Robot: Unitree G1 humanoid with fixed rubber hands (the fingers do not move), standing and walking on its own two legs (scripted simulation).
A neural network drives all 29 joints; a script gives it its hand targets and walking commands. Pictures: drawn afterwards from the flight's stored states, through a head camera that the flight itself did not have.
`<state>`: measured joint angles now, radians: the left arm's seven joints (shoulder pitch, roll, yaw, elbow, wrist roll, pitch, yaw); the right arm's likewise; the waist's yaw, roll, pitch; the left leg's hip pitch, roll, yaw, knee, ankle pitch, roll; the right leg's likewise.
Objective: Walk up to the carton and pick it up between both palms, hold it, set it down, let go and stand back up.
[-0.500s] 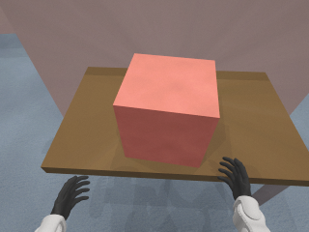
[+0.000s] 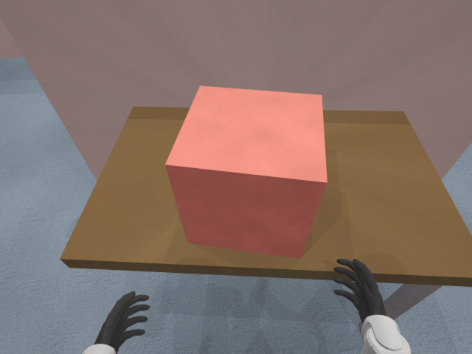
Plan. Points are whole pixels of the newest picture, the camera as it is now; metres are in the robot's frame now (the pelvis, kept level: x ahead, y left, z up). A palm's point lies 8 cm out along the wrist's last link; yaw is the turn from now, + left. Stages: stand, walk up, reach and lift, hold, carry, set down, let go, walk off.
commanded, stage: set down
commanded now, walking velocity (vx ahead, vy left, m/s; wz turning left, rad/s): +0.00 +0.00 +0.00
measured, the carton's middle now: (250, 173) +0.46 -0.02 +0.00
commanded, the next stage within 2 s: let go in 0.72 s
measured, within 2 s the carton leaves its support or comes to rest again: neither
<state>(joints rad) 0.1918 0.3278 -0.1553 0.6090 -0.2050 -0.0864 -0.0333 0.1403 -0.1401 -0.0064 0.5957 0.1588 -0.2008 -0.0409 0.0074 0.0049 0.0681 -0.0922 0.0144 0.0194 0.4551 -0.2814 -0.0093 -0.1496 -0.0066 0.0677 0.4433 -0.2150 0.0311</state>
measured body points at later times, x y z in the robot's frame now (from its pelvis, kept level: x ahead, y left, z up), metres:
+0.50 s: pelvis +0.00 +0.00 +0.00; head -0.01 -0.01 +0.45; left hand +0.15 +0.23 -0.09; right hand +0.19 -0.22 -0.08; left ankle -0.02 +0.12 -0.74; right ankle +0.02 -0.14 -0.74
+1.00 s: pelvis -0.01 -0.01 +0.00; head -0.01 -0.01 +0.45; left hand +0.14 +0.22 -0.10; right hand +0.18 -0.23 -0.08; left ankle -0.02 +0.12 -0.74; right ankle +0.02 -0.14 -0.74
